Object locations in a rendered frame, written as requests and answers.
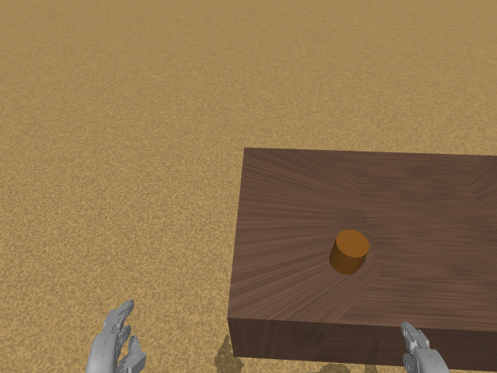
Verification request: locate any can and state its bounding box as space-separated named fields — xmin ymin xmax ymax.
xmin=329 ymin=229 xmax=370 ymax=274

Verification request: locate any left robot hand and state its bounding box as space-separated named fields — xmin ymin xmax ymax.
xmin=85 ymin=299 xmax=147 ymax=373

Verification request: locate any right robot hand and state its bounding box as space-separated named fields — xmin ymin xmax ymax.
xmin=401 ymin=322 xmax=450 ymax=373

